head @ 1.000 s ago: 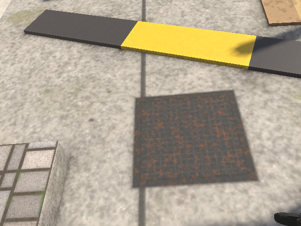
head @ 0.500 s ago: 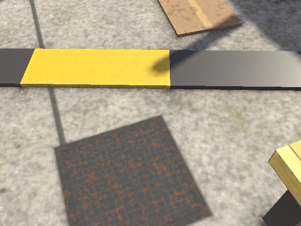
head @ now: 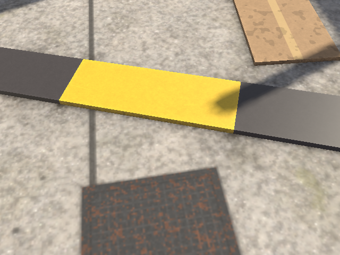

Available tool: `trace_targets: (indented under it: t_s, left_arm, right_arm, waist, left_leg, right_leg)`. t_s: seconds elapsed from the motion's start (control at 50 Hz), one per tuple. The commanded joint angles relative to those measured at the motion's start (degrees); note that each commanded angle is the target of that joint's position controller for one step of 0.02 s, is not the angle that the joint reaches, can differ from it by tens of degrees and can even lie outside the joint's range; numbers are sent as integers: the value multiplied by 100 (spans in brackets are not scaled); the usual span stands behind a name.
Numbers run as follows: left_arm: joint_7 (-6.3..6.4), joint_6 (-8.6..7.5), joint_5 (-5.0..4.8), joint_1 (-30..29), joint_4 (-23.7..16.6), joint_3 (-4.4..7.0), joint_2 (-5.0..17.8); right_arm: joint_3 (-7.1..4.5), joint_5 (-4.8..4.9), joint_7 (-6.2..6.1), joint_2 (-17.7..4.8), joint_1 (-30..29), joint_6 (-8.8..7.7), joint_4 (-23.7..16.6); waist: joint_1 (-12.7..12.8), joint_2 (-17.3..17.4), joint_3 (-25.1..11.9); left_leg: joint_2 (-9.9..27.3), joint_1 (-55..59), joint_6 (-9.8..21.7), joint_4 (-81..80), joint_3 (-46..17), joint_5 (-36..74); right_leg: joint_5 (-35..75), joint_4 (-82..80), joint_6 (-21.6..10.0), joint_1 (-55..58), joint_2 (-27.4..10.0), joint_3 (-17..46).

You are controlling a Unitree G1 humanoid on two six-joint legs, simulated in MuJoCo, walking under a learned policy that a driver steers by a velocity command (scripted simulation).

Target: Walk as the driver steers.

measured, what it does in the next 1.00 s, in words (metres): steps on the spot, turning left: left foot, then right foot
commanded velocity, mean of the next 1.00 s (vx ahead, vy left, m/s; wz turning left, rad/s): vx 0.03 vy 0.00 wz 0.41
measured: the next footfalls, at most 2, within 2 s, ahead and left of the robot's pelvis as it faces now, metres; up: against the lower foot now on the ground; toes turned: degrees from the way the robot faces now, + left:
left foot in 0.18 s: +0.13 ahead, +0.14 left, +0.00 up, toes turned +9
right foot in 0.62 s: +0.18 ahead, -0.08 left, +0.00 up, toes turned +26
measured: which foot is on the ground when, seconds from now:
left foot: up 0.00-0.16, down 0.18-0.62, up 0.64-0.94, down 0.96-1.00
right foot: down 0.00-0.18, up 0.20-0.60, down 0.62-1.00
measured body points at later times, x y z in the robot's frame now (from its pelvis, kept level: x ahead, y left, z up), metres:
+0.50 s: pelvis +0.08 +0.03 -0.01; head +0.12 +0.06 +0.44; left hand +0.15 +0.35 -0.12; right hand +0.29 -0.22 -0.10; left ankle +0.09 +0.13 -0.75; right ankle +0.15 -0.12 -0.71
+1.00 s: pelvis +0.09 +0.03 -0.01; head +0.11 +0.04 +0.44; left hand +0.07 +0.31 -0.13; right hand +0.33 -0.16 -0.12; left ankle +0.02 +0.13 -0.75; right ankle +0.14 -0.10 -0.75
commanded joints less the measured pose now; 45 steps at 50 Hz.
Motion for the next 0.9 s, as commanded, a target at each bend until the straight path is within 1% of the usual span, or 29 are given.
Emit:
trace_targets:
  t_s: [0.02,0.08,0.12,0.14,0.16,0.18,0.2,0.22,0.24,0.26,0.28,0.3,0.34,0.42,0.48,0.54,0.58,0.6,0.62,0.64,0.66,0.68,0.7,0.72,0.74,0.78,0.84,0.88,0.9]
  left_arm:
    - [108,42,-61,-377,-356,240,986]
    - [109,174,-151,-326,-320,293,1099]
    - [123,246,-234,-373,-319,324,1148]
    - [134,275,-274,-403,-317,326,1115]
    - [123,282,-265,-152,-220,320,1027]
    - [103,259,-102,-22,-288,279,879]
    - [70,214,138,-42,-533,157,542]
    - [18,179,24,-209,-509,175,679]
    - [1,177,-165,-526,-566,204,795]
    - [53,186,-174,-562,-508,221,782]
    - [125,211,-109,-598,-470,253,857]
    - [156,237,-81,-551,-461,276,888]
    - [160,242,-89,-413,-445,256,760]
    - [155,232,-93,-506,-477,176,580]
    - [102,236,-128,-484,-463,174,629]
    - [22,179,-143,-410,-468,193,688]
    - [-49,116,-148,-63,-380,214,712]
    - [-85,89,-139,162,-305,226,724]
    - [-75,94,-75,197,-309,291,1003]
    - [-18,152,30,-103,-428,370,1498]
    - [-33,146,194,-99,-504,319,1264]
    - [-28,121,145,-310,-604,242,1032]
    - [-22,123,36,-508,-623,204,881]
    - [-4,125,-84,-529,-631,174,794]
    - [15,133,-133,-483,-596,128,721]
    - [49,177,-117,-324,-508,83,637]
    - [72,239,-103,-247,-461,98,746]
    - [55,278,-136,-47,-395,149,965]
    - [44,287,-176,-64,-379,143,984]
  right_arm:
    - [-78,3,118,-284,41,45,-426]
    - [-143,6,198,-390,-195,93,-662]
    - [-173,17,245,-386,-168,104,-757]
    - [-200,7,252,-400,-9,99,-723]
    - [-289,-32,199,-592,307,86,-665]
    - [-495,-48,74,-1247,730,71,-641]
    - [-552,-149,0,-1746,743,82,-735]
    - [-443,-172,56,-1421,908,3,-784]
    - [-413,-118,69,-1278,638,-63,-822]
    - [-392,-2,23,-1128,330,-95,-842]
    - [-339,70,-34,-947,90,-72,-885]
    - [-314,56,-82,-895,-48,-41,-922]
    - [-334,-25,-132,-954,-34,-16,-953]
    - [-386,24,-205,-1082,65,20,-943]
    - [-371,10,-211,-1049,-47,72,-1023]
    - [-346,20,-191,-1020,-29,118,-1075]
    - [-301,61,-212,-965,-148,167,-1149]
    - [-260,94,-241,-884,-176,202,-1179]
    - [-193,66,-265,-661,46,205,-1197]
    - [-118,2,-259,-374,412,173,-1254]
    - [-246,-74,-268,-828,248,116,-1302]
    - [-357,-10,-259,-1136,370,104,-1179]
    - [-380,26,-263,-1101,455,134,-1059]
    - [-351,-24,-289,-964,491,182,-969]
    - [-307,-26,-290,-812,427,211,-966]
    - [-197,34,-263,-512,251,206,-1020]
    - [-44,1,-218,-230,-50,175,-1081]
    - [-56,29,-198,-336,-95,159,-1053]
    - [-74,35,-191,-373,48,153,-962]
  waist:
    - [-103,-740,-685]
    - [-40,-759,-584]
    - [-108,-776,-593]
    - [-212,-721,-664]
    - [-314,-473,-857]
    - [-374,529,-1172]
    - [-127,1766,-1436]
    - [-393,912,-2180]
    - [-377,531,-1788]
    - [-234,175,-1405]
    - [-149,78,-1167]
    - [-35,184,-1108]
    - [37,312,-1182]
    - [-42,436,-1187]
    - [-89,629,-1094]
    - [-111,711,-1088]
    - [60,760,-1138]
    - [194,715,-1145]
    - [87,260,-1109]
    - [-350,-1323,-974]
    - [-118,-1680,-865]
    - [-170,-1221,-814]
    - [-257,-1001,-705]
    - [-229,-920,-672]
    - [-162,-956,-602]
    - [-95,-1096,-573]
    - [78,-1343,-674]
    - [193,-1407,-673]
    - [108,-1334,-672]
  left_leg:
    - [80,635,53,-415,67,233]
    - [24,545,201,-732,220,-300]
    - [-81,702,347,-1186,380,-406]
    - [-224,1079,456,-1674,517,-58]
    - [-378,1758,635,-2163,424,709]
    - [328,2857,1005,-2303,-714,3430]
    - [1610,3979,2242,-2167,-2729,5435]
    - [1783,4065,2612,-2394,-2994,4631]
    - [1508,3799,2366,-2578,-2483,3776]
    - [1164,3464,1971,-2651,-2093,2885]
    - [1010,3120,1743,-2753,-1934,2360]
    - [875,2745,1674,-2831,-1812,2208]
    - [728,2550,1657,-2882,-1715,2260]
    - [588,2433,1604,-2893,-1822,1675]
    - [501,2175,1538,-2932,-2025,1040]
    - [476,2216,1458,-2763,-2385,1161]
    - [375,2271,1295,-2494,-2472,1411]
    - [209,2158,1100,-2276,-2365,1325]
    - [-116,1727,780,-1787,-2081,429]
    - [-1057,801,415,-691,-1125,-1638]
    - [-1143,407,181,643,-946,-2757]
    - [-997,372,112,1423,-1134,-2504]
    - [-963,285,28,1721,-1090,-2158]
    - [-944,186,-65,1803,-1083,-1881]
    - [-943,189,-157,1849,-1115,-1691]
    - [-888,400,-282,1210,-872,-1487]
    - [-523,1192,-346,-374,-350,-1531]
    - [-537,1617,-306,-1120,-89,-1366]
    - [-556,1894,-241,-1695,-11,-904]
  right_leg:
    - [2394,-449,-891,200,-1648,412]
    - [2133,-77,-800,500,-1841,463]
    - [2279,344,-632,673,-1883,452]
    - [2411,753,-449,652,-1754,297]
    - [2487,1438,-162,477,-1458,105]
    - [1264,2843,312,-450,-931,-203]
    - [-3040,4592,794,-2375,51,61]
    - [-3381,5321,744,-2551,80,1293]
    - [-2931,5435,639,-2860,-38,1453]
    - [-2416,5132,594,-2990,-182,1495]
    - [-2025,4816,608,-2957,-259,1511]
    - [-1762,4651,624,-2648,-232,1499]
    - [-1465,4256,655,-2326,-83,1468]
    - [-1119,3175,758,-1979,63,1555]
    - [-976,2586,777,-1600,145,1583]
    - [-1026,2022,736,-1232,238,1597]
    - [-661,1194,640,-798,241,1527]
    - [-34,448,550,-334,184,1427]
    - [404,107,331,171,-465,1936]
    - [1651,-47,-342,489,-1677,3311]
    - [2073,-211,-1241,35,-2343,4097]
    - [2003,-129,-1325,-26,-2162,3755]
    - [1833,-9,-1067,5,-1777,3189]
    - [1600,50,-861,149,-1511,2857]
    - [1715,71,-836,189,-1387,2675]
    - [1797,72,-825,298,-1136,2279]
    - [1844,150,-799,366,-1040,2053]
    - [1973,213,-862,319,-1121,2172]
    - [2002,303,-827,268,-1104,2173]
